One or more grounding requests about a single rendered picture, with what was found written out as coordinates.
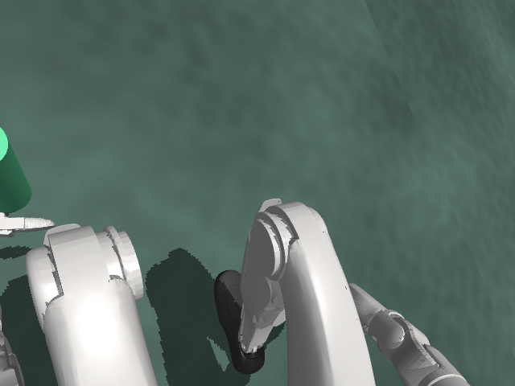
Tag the right robot hand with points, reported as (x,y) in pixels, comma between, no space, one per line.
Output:
(367,307)

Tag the left robot arm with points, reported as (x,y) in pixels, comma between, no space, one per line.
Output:
(10,370)

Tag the bottle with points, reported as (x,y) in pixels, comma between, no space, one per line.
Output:
(15,191)

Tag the right robot foot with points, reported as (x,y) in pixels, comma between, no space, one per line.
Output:
(228,301)

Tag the right robot arm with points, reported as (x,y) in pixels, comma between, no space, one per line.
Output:
(416,361)

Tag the left robot hand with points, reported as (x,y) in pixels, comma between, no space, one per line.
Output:
(8,226)

